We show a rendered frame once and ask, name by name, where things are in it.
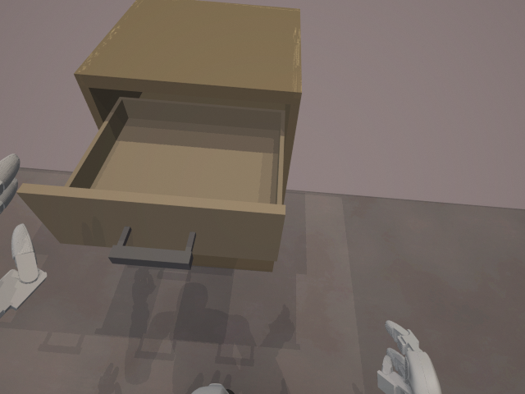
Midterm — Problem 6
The right robot hand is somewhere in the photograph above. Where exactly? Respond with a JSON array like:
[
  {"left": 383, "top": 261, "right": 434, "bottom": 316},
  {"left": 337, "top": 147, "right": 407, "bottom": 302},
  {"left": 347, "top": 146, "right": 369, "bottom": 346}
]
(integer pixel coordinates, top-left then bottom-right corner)
[{"left": 377, "top": 320, "right": 442, "bottom": 394}]

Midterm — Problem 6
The handle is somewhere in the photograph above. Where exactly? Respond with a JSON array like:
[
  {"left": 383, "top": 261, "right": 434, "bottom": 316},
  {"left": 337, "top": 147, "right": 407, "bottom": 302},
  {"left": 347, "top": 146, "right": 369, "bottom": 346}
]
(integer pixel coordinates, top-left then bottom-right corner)
[{"left": 108, "top": 227, "right": 196, "bottom": 270}]

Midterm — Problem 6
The cabinet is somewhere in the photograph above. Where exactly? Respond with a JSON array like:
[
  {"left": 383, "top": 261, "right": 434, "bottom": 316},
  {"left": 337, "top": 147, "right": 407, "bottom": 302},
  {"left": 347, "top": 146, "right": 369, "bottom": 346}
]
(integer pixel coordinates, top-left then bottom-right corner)
[{"left": 74, "top": 0, "right": 302, "bottom": 272}]

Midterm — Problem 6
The drawer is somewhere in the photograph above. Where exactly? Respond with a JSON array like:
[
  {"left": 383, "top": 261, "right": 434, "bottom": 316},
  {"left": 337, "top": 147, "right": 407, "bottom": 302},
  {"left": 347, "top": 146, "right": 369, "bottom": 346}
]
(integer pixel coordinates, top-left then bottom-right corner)
[{"left": 16, "top": 97, "right": 285, "bottom": 261}]

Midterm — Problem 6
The left robot hand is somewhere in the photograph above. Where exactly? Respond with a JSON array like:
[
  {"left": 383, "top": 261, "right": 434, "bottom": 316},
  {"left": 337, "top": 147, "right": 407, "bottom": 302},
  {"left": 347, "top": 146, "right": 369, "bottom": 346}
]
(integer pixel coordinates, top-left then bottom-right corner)
[{"left": 0, "top": 153, "right": 47, "bottom": 318}]

